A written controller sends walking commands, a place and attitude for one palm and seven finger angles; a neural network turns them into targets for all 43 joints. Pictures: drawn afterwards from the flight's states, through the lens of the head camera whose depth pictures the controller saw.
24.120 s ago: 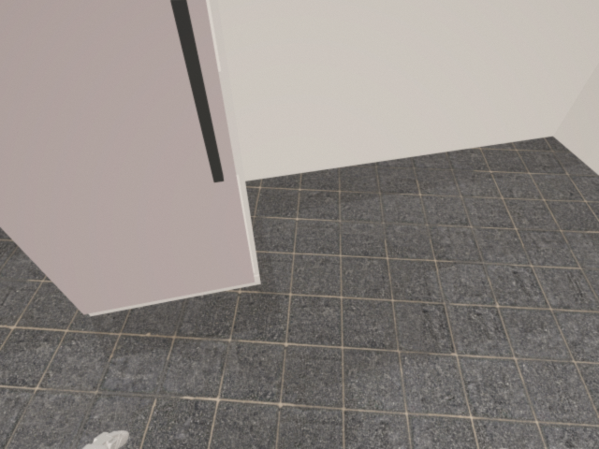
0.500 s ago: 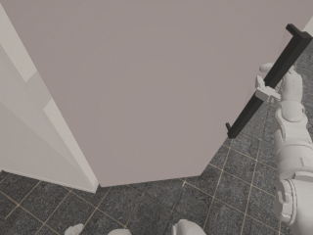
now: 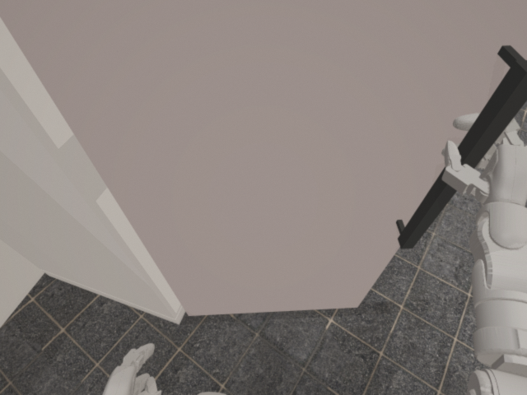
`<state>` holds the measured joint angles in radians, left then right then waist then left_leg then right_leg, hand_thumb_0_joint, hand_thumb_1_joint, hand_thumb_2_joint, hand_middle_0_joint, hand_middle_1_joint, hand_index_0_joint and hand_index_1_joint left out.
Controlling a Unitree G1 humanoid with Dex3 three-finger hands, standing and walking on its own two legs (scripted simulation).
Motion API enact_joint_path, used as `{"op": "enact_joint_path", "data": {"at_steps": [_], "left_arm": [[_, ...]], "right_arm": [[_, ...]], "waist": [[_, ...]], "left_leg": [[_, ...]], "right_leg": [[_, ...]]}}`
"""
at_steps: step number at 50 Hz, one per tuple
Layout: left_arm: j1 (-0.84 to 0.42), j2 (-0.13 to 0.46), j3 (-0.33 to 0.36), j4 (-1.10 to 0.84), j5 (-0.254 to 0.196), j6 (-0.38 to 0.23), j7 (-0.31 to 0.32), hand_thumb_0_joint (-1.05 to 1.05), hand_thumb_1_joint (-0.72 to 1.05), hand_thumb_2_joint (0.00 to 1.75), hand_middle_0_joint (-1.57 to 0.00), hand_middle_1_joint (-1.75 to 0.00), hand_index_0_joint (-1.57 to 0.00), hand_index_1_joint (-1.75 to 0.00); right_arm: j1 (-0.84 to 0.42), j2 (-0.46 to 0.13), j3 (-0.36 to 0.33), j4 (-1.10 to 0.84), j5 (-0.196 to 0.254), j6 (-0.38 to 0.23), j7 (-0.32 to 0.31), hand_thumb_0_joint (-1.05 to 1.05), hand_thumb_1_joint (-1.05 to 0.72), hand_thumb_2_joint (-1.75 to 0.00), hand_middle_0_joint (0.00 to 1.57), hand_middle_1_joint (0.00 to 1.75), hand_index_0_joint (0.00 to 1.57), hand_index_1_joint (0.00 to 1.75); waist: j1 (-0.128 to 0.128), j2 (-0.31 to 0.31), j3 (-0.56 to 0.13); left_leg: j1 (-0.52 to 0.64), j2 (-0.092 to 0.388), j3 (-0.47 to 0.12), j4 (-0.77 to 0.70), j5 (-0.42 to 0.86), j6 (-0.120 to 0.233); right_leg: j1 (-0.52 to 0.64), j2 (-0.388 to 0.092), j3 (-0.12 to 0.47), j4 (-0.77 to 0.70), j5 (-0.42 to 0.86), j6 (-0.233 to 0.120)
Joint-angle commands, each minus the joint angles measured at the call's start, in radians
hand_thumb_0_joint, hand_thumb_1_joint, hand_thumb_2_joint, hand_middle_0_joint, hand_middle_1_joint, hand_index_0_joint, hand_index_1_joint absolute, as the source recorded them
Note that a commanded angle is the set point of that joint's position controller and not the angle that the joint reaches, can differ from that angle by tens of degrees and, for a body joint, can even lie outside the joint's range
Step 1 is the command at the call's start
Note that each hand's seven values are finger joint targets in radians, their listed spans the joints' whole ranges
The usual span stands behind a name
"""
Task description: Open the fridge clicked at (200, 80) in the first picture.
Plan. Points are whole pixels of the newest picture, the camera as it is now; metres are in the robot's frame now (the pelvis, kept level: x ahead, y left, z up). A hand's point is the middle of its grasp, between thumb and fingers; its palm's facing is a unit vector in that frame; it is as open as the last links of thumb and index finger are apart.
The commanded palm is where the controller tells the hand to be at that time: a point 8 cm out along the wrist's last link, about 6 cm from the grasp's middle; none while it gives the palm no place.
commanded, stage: stop walking and hold the door back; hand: right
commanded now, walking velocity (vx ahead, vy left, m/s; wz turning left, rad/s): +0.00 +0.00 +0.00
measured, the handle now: (443, 172) +0.46 -0.24 +0.09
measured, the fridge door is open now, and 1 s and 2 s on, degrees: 68 67 67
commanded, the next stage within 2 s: loosen the grip on the handle in 0.08 s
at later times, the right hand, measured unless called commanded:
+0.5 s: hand (460, 173) +0.41 -0.23 +0.13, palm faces +0.25 +0.94 -0.25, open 10.7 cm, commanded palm +0.37 -0.27 +0.14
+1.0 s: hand (484, 167) +0.43 -0.27 +0.13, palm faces +0.31 +0.93 -0.20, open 14.6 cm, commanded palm +0.39 -0.31 +0.13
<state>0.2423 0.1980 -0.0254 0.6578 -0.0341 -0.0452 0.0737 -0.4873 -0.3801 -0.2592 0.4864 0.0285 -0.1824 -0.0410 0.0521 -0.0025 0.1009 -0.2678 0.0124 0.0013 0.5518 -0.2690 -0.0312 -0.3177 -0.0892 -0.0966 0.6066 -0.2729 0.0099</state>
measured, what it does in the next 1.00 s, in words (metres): stands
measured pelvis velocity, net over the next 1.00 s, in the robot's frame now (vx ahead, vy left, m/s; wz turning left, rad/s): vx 0.03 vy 0.01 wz -0.04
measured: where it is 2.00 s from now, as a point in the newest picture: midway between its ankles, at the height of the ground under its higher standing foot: outside the picture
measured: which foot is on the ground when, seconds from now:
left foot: down 0.00-1.00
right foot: down 0.00-1.00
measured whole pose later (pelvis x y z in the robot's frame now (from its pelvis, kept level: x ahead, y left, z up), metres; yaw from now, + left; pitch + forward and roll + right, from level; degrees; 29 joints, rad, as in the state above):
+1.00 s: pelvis +0.03 +0.01 -0.01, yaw -2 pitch +7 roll +1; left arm 0.27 0.24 0.02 0.73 -0.01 -0.05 0.05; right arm -0.53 -0.48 -0.40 0.68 0.05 -0.22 0.10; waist 0.05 0.01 -0.03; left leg -0.42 0.02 0.04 0.66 -0.36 -0.01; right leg -0.47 -0.08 -0.05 0.68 -0.32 0.02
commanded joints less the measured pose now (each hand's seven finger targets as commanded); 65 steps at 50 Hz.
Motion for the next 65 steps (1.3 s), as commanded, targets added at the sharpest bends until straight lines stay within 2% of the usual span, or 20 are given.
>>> {"op": "enact_joint_path", "data": {"at_steps": [1, 8, 9, 10, 11, 13, 14, 17, 20, 24, 28, 29, 31, 34, 39, 42, 44, 51, 56, 65], "left_arm": [[-0.054, 0.188, 0.065, -0.107, 0.007, -0.041, 0.029, 0.00, 0.90, 0.90, -0.20, -0.30, -0.20, -0.30], [-0.065, 0.181, 0.053, -0.072, 0.006, -0.028, 0.039, 0.00, 0.90, 0.90, -0.20, -0.30, -0.20, -0.30], [-0.029, 0.143, 0.048, -0.116, -0.012, -0.067, 0.022, 0.00, 0.90, 0.90, -0.20, -0.30, -0.20, -0.30], [0.030, 0.154, 0.091, -0.027, 0.059, -0.103, -0.003, 0.00, 0.90, 0.90, -0.20, -0.30, -0.20, -0.30], [0.064, 0.183, 0.098, -0.050, 0.023, -0.098, -0.007, 0.00, 0.90, 0.90, -0.20, -0.30, -0.20, -0.30], [0.026, 0.194, 0.085, -0.053, 0.030, -0.103, -0.016, 0.00, 0.90, 0.90, -0.20, -0.30, -0.20, -0.30], [0.019, 0.190, 0.082, -0.060, 0.030, -0.105, -0.023, 0.00, 0.90, 0.90, -0.20, -0.30, -0.20, -0.30], [0.013, 0.183, 0.077, -0.074, 0.039, -0.106, -0.059, 0.00, 0.90, 0.90, -0.20, -0.30, -0.20, -0.30], [0.044, 0.198, 0.090, -0.094, 0.042, -0.094, -0.073, 0.00, 0.90, 0.90, -0.20, -0.30, -0.20, -0.30], [0.060, 0.216, 0.108, -0.076, 0.026, -0.080, -0.055, 0.00, 0.90, 0.90, -0.20, -0.30, -0.20, -0.30], [0.078, 0.207, 0.115, -0.045, 0.027, -0.071, -0.047, 0.00, 0.90, 0.90, -0.20, -0.30, -0.20, -0.30], [0.104, 0.223, 0.115, -0.008, 0.038, -0.065, -0.036, 0.00, 0.90, 0.90, -0.20, -0.30, -0.20, -0.30], [0.109, 0.217, 0.110, -0.002, 0.036, -0.053, -0.042, 0.00, 0.90, 0.90, -0.20, -0.30, -0.20, -0.30], [0.103, 0.211, 0.115, -0.024, 0.038, -0.052, -0.044, 0.00, 0.90, 0.90, -0.20, -0.30, -0.20, -0.30], [0.113, 0.208, 0.120, -0.033, 0.030, -0.049, -0.041, 0.00, 0.90, 0.90, -0.20, -0.30, -0.20, -0.30], [0.106, 0.210, 0.119, -0.029, 0.023, -0.049, -0.037, 0.00, 0.90, 0.90, -0.20, -0.30, -0.20, -0.30], [0.117, 0.218, 0.110, 0.005, 0.026, -0.044, -0.014, 0.00, 0.90, 0.90, -0.20, -0.30, -0.20, -0.30], [0.110, 0.208, 0.105, -0.027, 0.029, -0.037, -0.015, 0.00, 0.90, 0.90, -0.20, -0.30, -0.20, -0.30], [0.107, 0.214, 0.103, -0.037, 0.016, -0.032, -0.012, 0.00, 0.90, 0.90, -0.20, -0.30, -0.20, -0.30], [0.120, 0.225, 0.095, -0.042, 0.024, -0.028, -0.002, 0.00, 0.90, 0.90, -0.20, -0.30, -0.20, -0.30]], "right_arm": [[-0.372, -0.288, -0.087, -0.249, 0.000, -0.047, -0.037, 0.00, -0.90, -0.90, 0.45, 1.40, 0.45, 1.40], [-0.461, -0.245, -0.031, -0.105, -0.001, -0.035, -0.037, 0.00, -0.90, -0.90, 0.45, 1.40, 0.45, 1.40], [-0.996, -0.721, -0.347, -0.225, -0.116, -0.074, -0.087, 0.00, -0.90, -0.90, 0.45, 1.40, 0.45, 1.40], [-0.702, -0.339, -0.101, 0.118, -0.155, 0.029, 0.016, 0.00, -0.78, -0.84, 0.45, 1.40, 0.45, 1.40], [-0.622, -0.258, -0.097, 0.070, -0.077, 0.018, 0.032, 0.00, -0.66, -0.78, 0.45, 1.40, 0.45, 1.40], [-0.592, -0.302, -0.153, 0.086, -0.023, -0.002, 0.077, 0.00, -0.42, -0.67, 0.45, 1.40, 0.45, 1.40], [-0.569, -0.319, -0.178, 0.078, -0.007, -0.023, 0.085, 0.00, -0.30, -0.61, 0.45, 1.40, 0.45, 1.40], [-0.605, -0.219, -0.027, 0.014, -0.042, -0.080, 0.081, 0.00, 0.07, -0.43, 0.45, 1.40, 0.45, 1.40], [-0.538, -0.242, -0.023, 0.028, -0.100, -0.091, 0.041, 0.00, 0.43, -0.26, 0.44, 1.38, 0.44, 1.38], [-0.573, -0.283, -0.077, -0.006, -0.012, -0.095, 0.066, 0.00, 0.55, -0.20, 0.38, 1.32, 0.38, 1.32], [-0.572, -0.292, -0.073, -0.119, -0.001, -0.132, 0.072, 0.00, 0.55, -0.20, 0.33, 1.25, 0.33, 1.25], [-0.553, -0.395, -0.162, 0.021, -0.020, -0.138, 0.062, 0.00, 0.55, -0.20, 0.32, 1.23, 0.32, 1.23], [-0.462, -0.371, -0.167, 0.056, -0.014, -0.155, 0.065, 0.00, 0.55, -0.20, 0.29, 1.20, 0.29, 1.20], [-0.435, -0.359, -0.157, -0.065, -0.004, -0.170, 0.087, 0.00, 0.55, -0.20, 0.25, 1.15, 0.25, 1.15], [-0.299, -0.330, -0.167, -0.119, 0.033, -0.133, 0.114, 0.00, 0.55, -0.20, 0.25, 1.15, 0.25, 1.15], [-0.272, -0.306, -0.162, -0.101, 0.046, -0.111, 0.126, 0.00, 0.55, -0.20, 0.25, 1.15, 0.25, 1.15], [-0.466, -0.413, -0.212, -0.061, 0.029, -0.108, 0.115, 0.00, 0.55, -0.20, 0.25, 1.15, 0.25, 1.15], [-0.404, -0.407, -0.200, -0.066, 0.013, -0.114, 0.165, 0.00, 0.55, -0.20, 0.25, 1.15, 0.25, 1.15], [-0.419, -0.371, -0.173, -0.036, 0.049, -0.106, 0.207, 0.00, 0.55, -0.20, 0.25, 1.15, 0.25, 1.15], [-0.490, -0.471, -0.226, -0.053, 0.027, -0.143, 0.205, 0.00, 0.55, -0.20, 0.25, 1.15, 0.25, 1.15]], "waist": [[-0.047, -0.023, -0.418], [-0.051, -0.007, -0.369], [-0.064, -0.239, -0.296], [-0.008, 0.049, -0.420], [0.037, 0.175, -0.361], [-0.010, 0.132, -0.380], [-0.030, 0.013, -0.364], [-0.019, -0.195, -0.318], [-0.005, -0.119, -0.329], [0.012, 0.057, -0.383], [-0.001, -0.071, -0.446], [0.019, -0.017, -0.372], [0.000, 0.021, -0.340], [-0.020, -0.094, -0.461], [-0.026, -0.034, -0.501], [-0.012, 0.012, -0.435], [0.023, 0.017, -0.381], [-0.008, -0.116, -0.506], [0.014, -0.078, -0.457], [0.003, -0.178, -0.523]], "left_leg": [[0.098, 0.079, -0.042, -0.031, 0.412, 0.027], [0.050, 0.057, -0.024, -0.065, 0.261, 0.017], [0.024, 0.054, -0.022, -0.046, -0.132, 0.019], [-0.022, -0.024, 0.061, -0.041, 0.135, 0.074], [-0.048, -0.050, 0.079, -0.062, 0.169, 0.048], [-0.057, -0.039, 0.044, -0.076, 0.087, 0.043], [-0.054, -0.038, 0.041, -0.077, 0.074, 0.056], [-0.139, -0.024, 0.029, -0.060, -0.044, 0.063], [-0.144, -0.026, 0.034, -0.044, -0.053, 0.063], [-0.080, -0.021, 0.001, -0.087, -0.106, 0.044], [-0.054, -0.029, -0.006, -0.068, 0.008, 0.050], [-0.090, -0.030, -0.007, -0.060, 0.021, 0.045], [-0.064, -0.021, -0.018, -0.039, 0.094, 0.040], [-0.007, -0.022, -0.016, 0.008, 0.245, 0.049], [0.033, -0.030, 0.000, 0.038, 0.395, 0.038], [-0.020, -0.032, 0.006, 0.036, 0.371, 0.027], [-0.064, -0.035, 0.004, 0.024, 0.294, 0.025], [-0.053, -0.041, 0.010, 0.066, 0.369, 0.039], [-0.104, -0.047, 0.024, 0.058, 0.311, 0.037], [-0.150, -0.054, 0.034, 0.071, 0.226, 0.047]], "right_leg": [[0.196, -0.056, 0.061, -0.053, 0.334, -0.016], [0.183, -0.067, 0.079, -0.087, 0.269, -0.026], [0.168, 0.002, 0.061, -0.221, -0.021, -0.016], [0.137, 0.043, 0.061, -0.181, 0.203, -0.010], [0.121, 0.035, 0.085, -0.147, 0.225, -0.026], [0.132, 0.052, 0.086, -0.139, 0.119, -0.031], [0.142, 0.057, 0.082, -0.142, 0.106, -0.027], [0.109, 0.073, 0.084, -0.123, -0.091, -0.016], [0.043, 0.076, 0.090, -0.103, -0.086, -0.029], [0.024, 0.078, 0.069, -0.074, -0.070, -0.048], [0.088, 0.078, 0.064, -0.057, 0.061, -0.044], [0.025, 0.077, 0.065, -0.031, 0.068, -0.049], [-0.036, 0.083, 0.060, -0.022, 0.100, -0.049], [0.032, 0.091, 0.045, -0.002, 0.228, -0.047], [0.052, 0.088, 0.042, 0.019, 0.339, -0.045], [0.030, 0.081, 0.046, 0.022, 0.299, -0.040], [-0.001, 0.080, 0.050, 0.022, 0.247, -0.046], [0.081, 0.075, 0.055, 0.053, 0.384, -0.035], [0.066, 0.069, 0.066, 0.055, 0.339, -0.033], [0.103, 0.062, 0.093, 0.056, 0.341, -0.021]]}}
